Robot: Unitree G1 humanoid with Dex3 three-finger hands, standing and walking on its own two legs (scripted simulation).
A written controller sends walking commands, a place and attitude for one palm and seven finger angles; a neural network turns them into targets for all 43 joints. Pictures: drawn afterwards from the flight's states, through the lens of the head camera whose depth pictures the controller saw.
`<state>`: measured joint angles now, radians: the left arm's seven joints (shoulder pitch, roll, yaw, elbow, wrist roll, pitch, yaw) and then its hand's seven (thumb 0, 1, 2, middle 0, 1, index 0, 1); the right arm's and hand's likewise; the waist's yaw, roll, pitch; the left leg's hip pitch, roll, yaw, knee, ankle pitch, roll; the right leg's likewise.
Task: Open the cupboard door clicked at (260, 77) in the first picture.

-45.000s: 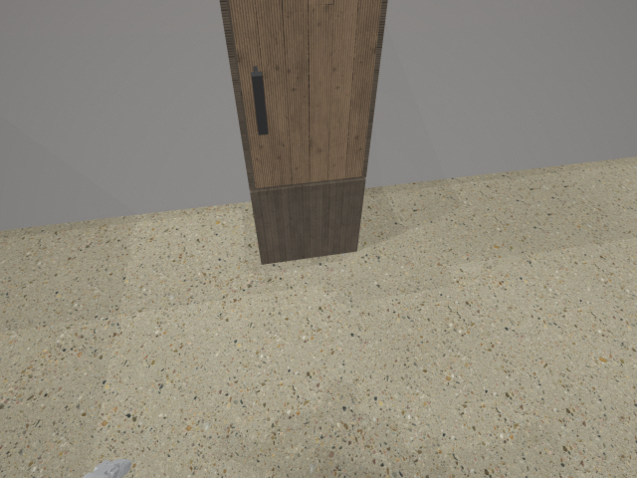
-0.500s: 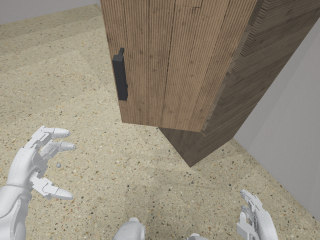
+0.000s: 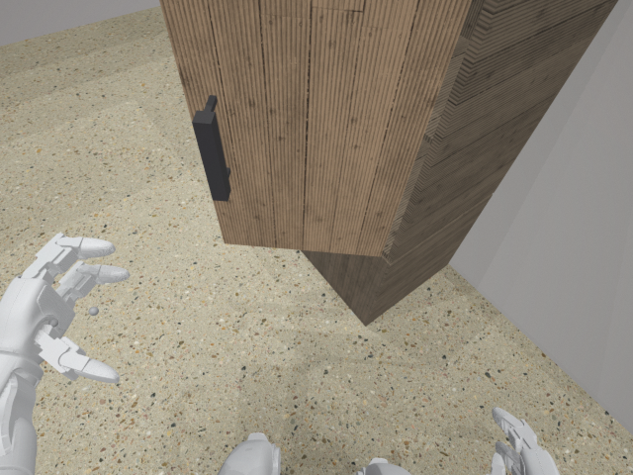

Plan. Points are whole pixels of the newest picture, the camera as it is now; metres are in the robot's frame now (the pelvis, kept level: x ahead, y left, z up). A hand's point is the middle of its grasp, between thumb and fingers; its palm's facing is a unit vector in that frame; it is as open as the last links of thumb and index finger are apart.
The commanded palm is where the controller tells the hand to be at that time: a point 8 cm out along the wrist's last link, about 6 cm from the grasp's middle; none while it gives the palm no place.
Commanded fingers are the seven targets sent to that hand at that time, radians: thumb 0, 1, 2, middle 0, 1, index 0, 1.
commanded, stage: raise the hand with hooked fingers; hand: left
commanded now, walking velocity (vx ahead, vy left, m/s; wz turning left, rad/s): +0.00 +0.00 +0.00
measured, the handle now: (217, 150) +0.58 +0.19 +0.03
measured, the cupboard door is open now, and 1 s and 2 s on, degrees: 49 49 49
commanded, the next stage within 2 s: move the hooked fingers beside the handle in 0.24 s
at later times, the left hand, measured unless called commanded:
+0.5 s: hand (107, 301) +0.30 +0.26 +0.05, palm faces -0.01 -1.00 -0.03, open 14.0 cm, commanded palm +0.29 +0.31 +0.06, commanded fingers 0.00 -0.50 0.30 -0.30 -1.20 -0.30 -1.20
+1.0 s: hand (138, 241) +0.39 +0.25 +0.05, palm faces -0.05 -1.00 -0.01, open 14.0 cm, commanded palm +0.37 +0.30 +0.05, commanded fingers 0.00 -0.50 0.30 -0.30 -1.20 -0.30 -1.20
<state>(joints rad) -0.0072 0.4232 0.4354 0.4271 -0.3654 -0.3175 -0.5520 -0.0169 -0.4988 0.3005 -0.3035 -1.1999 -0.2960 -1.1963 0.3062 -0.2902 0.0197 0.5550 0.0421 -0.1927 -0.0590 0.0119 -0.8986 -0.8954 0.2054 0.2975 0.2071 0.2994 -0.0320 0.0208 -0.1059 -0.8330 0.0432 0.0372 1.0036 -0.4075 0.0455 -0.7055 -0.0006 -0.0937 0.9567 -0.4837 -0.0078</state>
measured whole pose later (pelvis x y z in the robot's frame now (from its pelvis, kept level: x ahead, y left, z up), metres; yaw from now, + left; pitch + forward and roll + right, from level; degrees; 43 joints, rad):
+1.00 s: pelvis +0.01 +0.00 -0.01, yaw -1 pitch +17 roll -3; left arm -0.39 0.47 0.43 0.76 -0.28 -0.34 -0.52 -0.02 -0.50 0.30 -0.30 -1.20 -0.30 -1.20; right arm 0.33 -0.28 0.03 0.60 0.04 -0.10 -0.06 0.01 -0.90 -0.90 0.21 0.30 0.21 0.30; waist -0.06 0.02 -0.12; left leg -0.92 0.05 0.04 1.05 -0.43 0.04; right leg -0.80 0.01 -0.08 1.01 -0.51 -0.01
